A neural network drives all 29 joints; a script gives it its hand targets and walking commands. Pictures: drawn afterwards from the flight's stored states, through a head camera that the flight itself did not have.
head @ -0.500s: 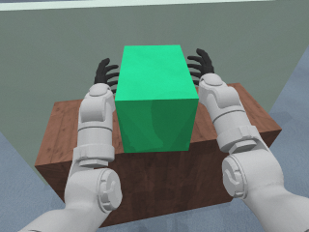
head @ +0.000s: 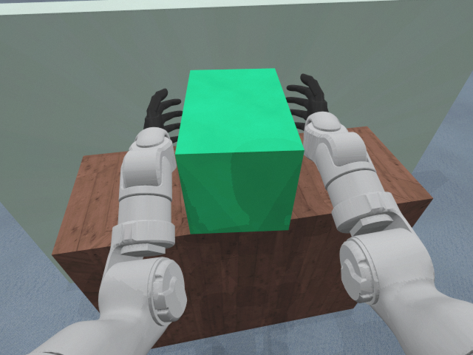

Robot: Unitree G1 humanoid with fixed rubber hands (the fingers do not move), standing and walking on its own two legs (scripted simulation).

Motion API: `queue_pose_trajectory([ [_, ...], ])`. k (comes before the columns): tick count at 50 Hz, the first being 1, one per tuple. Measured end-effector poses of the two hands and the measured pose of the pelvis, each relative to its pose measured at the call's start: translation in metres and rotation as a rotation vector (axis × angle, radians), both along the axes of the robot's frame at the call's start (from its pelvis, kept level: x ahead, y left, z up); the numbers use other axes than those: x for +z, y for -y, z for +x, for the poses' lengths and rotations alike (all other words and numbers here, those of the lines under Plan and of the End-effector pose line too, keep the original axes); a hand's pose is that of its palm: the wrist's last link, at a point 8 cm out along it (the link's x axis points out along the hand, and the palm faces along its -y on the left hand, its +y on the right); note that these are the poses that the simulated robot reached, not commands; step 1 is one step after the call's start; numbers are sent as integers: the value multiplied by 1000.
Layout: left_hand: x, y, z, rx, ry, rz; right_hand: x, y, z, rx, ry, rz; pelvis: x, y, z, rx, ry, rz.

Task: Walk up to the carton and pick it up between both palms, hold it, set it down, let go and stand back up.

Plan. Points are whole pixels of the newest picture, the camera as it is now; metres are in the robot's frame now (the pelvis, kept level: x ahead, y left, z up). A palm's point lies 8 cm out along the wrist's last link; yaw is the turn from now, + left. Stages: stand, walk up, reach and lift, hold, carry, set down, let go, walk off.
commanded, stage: hold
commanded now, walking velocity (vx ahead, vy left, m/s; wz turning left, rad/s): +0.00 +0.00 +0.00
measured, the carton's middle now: (236, 144) +0.43 -0.01 +0.16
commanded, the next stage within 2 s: set down in 0.66 s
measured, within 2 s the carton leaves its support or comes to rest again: neither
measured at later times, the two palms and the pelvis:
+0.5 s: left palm (157, 134) +0.40 +0.12 +0.21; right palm (315, 119) +0.40 -0.14 +0.22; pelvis +0.00 +0.00 +0.00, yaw +0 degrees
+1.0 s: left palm (155, 123) +0.43 +0.12 +0.21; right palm (307, 104) +0.44 -0.13 +0.23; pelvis +0.01 +0.00 +0.00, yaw +0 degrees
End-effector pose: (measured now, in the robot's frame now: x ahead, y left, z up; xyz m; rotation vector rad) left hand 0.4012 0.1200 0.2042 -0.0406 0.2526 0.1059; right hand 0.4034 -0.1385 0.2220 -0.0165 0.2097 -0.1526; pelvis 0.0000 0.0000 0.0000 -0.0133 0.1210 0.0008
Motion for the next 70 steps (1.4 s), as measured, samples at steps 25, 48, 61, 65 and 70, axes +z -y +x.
queue_pose_trajectory([
  [25, 1, 0, 1, -1, 1, -2, 2, 0, 1, 0, 3, 0, 0, 0, 1, 0, -1, 0],
  [48, 12, -3, 22, 2, 92, 49, 20, -4, 26, 0, 102, 164, 2, 1, 4, 1, 18, 1],
  [61, -19, -18, 59, 38, 73, 69, -31, -18, 69, 36, 89, 122, 6, 3, 28, 2, -8, 2],
  [65, -29, -23, 65, 43, 66, 59, -42, -23, 75, 45, 84, 87, 7, 0, 35, 2, -18, -2],
  [70, -40, -28, 66, 54, 61, 48, -48, -29, 80, 59, 80, 50, 7, -4, 41, 2, -26, -7],
])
